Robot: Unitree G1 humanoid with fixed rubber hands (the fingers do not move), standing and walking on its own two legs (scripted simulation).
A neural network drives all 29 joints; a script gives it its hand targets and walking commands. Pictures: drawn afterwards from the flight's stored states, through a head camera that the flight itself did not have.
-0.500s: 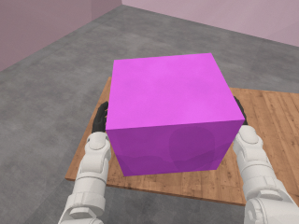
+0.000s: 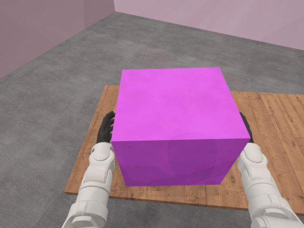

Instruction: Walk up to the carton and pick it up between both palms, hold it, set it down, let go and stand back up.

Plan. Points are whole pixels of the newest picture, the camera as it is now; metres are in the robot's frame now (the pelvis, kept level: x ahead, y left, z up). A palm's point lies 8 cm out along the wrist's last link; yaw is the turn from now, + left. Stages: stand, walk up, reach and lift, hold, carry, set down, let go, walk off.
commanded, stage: set down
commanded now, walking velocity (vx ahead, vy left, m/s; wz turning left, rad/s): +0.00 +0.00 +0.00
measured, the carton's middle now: (171, 128) +0.41 -0.05 +0.03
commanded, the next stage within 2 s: none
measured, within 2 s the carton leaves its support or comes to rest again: rests again in 1.36 s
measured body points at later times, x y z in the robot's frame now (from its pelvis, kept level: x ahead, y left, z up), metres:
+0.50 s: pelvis -0.01 -0.01 +0.00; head +0.04 -0.01 +0.44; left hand +0.37 +0.14 +0.01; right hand +0.39 -0.24 +0.03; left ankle -0.03 +0.12 -0.75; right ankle +0.01 -0.09 -0.75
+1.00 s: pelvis -0.01 -0.01 +0.00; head +0.08 -0.02 +0.44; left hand +0.38 +0.14 +0.00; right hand +0.39 -0.24 +0.02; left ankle -0.03 +0.12 -0.75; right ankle +0.01 -0.09 -0.75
